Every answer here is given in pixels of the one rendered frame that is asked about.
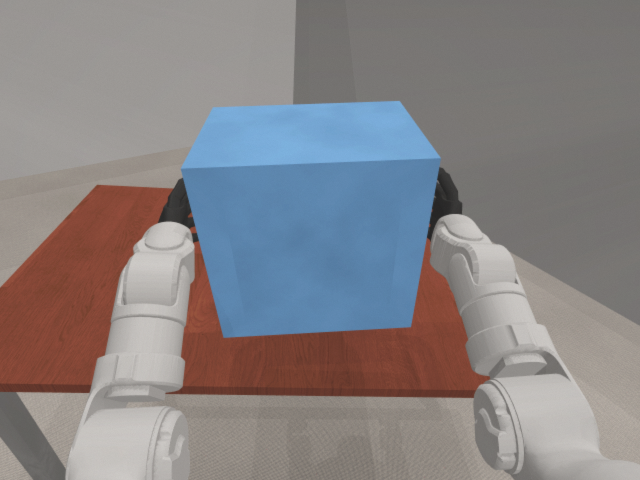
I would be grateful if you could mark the right robot forearm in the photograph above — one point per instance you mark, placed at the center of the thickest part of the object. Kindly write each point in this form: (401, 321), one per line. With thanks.
(504, 339)

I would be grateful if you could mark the robot right upper arm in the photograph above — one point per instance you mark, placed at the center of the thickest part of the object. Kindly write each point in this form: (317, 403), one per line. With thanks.
(539, 427)

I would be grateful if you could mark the left robot hand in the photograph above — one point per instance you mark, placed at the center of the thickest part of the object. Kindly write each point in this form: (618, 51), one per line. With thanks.
(178, 208)

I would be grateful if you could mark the robot left upper arm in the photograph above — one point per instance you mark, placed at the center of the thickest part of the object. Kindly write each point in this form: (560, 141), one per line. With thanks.
(142, 443)

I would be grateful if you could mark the carton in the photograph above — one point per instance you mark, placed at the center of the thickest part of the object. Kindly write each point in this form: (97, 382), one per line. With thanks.
(312, 217)

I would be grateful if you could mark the table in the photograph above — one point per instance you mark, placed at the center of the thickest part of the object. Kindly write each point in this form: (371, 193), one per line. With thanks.
(55, 319)

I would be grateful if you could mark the left robot forearm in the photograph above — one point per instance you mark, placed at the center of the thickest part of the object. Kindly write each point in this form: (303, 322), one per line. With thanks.
(143, 360)

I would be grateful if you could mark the right robot hand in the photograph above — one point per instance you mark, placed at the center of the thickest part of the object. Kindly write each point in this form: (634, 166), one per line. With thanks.
(446, 201)

